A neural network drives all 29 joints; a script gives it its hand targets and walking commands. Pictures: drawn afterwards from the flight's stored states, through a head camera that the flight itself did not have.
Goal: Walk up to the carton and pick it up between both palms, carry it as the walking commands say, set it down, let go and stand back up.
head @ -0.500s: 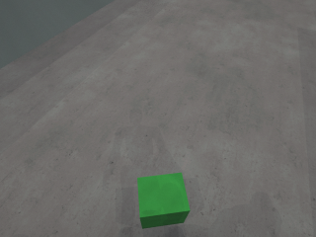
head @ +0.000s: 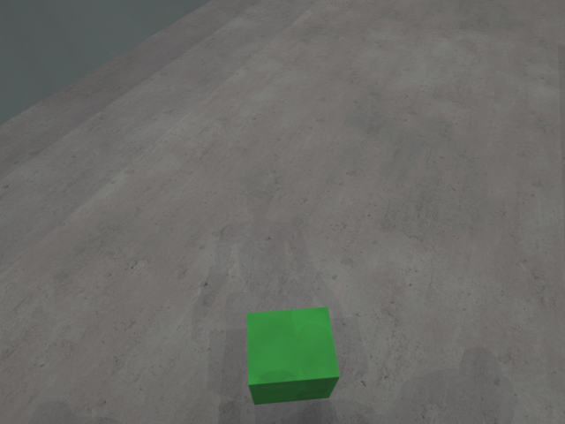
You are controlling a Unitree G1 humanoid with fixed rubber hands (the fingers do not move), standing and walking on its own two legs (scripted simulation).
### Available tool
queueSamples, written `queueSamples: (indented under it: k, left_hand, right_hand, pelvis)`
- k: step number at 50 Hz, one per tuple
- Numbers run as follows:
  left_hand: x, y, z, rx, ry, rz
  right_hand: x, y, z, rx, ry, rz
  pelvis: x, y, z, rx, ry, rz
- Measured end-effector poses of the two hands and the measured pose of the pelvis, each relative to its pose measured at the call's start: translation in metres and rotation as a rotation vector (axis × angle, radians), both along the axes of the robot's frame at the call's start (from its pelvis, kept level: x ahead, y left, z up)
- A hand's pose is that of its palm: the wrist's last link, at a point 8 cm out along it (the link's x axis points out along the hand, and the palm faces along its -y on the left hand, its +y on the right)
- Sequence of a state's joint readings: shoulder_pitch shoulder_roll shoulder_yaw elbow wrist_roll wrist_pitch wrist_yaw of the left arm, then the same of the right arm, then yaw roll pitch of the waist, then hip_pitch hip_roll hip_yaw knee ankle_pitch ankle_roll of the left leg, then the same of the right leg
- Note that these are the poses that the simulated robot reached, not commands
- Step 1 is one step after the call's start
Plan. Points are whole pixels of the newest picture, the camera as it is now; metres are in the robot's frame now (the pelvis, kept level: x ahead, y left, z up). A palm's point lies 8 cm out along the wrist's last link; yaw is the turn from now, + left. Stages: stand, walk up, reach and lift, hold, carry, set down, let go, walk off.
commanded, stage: walk up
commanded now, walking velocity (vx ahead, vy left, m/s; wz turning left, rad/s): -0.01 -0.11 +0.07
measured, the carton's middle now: (289, 357) +0.39 -0.02 -0.63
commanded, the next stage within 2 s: stand in 1.02 s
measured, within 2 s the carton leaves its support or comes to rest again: neither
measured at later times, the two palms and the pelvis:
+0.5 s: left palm out of the picture +0.00 +0.24 -0.13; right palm out of the picture +0.07 -0.25 -0.13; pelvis +0.00 -0.01 +0.00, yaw +3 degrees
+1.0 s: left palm out of the picture +0.02 +0.17 -0.12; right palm out of the picture +0.01 -0.31 -0.14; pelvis +0.00 -0.06 +0.01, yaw +2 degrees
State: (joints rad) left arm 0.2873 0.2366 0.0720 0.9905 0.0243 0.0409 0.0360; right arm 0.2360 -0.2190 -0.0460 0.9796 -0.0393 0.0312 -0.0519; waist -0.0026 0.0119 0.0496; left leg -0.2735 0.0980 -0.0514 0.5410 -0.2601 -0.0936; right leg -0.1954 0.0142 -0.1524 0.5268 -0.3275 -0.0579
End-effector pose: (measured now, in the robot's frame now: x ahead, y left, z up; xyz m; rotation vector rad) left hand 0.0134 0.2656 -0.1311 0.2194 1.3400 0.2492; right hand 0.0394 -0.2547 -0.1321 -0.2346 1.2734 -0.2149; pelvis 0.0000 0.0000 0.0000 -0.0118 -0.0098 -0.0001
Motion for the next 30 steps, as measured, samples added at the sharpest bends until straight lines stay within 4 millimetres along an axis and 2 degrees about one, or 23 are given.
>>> queueSamples:
  k: [11,15,18,23,26,30]
  left_hand:
    - [-0.001,0.005,-0.003,-0.001,0.003,-0.001]
    - [-0.001,0.000,0.001,0.002,-0.014,-0.002]
    - [-0.008,-0.006,0.004,0.004,-0.014,0.007]
    - [-0.017,-0.022,0.002,-0.024,0.004,0.016]
    - [-0.018,-0.026,-0.007,-0.054,0.018,0.034]
    - [-0.009,-0.029,-0.007,-0.068,0.012,0.035]
  right_hand:
    - [0.002,-0.005,0.006,-0.027,-0.012,0.017]
    - [-0.002,-0.013,0.005,-0.022,-0.001,0.012]
    - [0.003,-0.017,0.005,-0.017,0.006,0.023]
    - [0.027,-0.003,0.006,0.016,-0.033,0.041]
    - [0.037,0.008,0.003,0.021,-0.071,0.044]
    - [0.027,0.008,0.010,0.008,-0.065,0.033]
  pelvis:
    - [-0.001,0.000,-0.001,0.006,0.001,0.007]
    - [-0.002,-0.007,0.000,0.006,0.006,0.018]
    - [-0.001,-0.010,0.002,0.008,0.011,0.036]
    - [0.003,-0.008,0.005,0.013,0.012,0.047]
    - [0.005,-0.004,0.001,-0.002,0.012,0.048]
    - [0.001,-0.008,0.005,0.005,0.012,0.038]
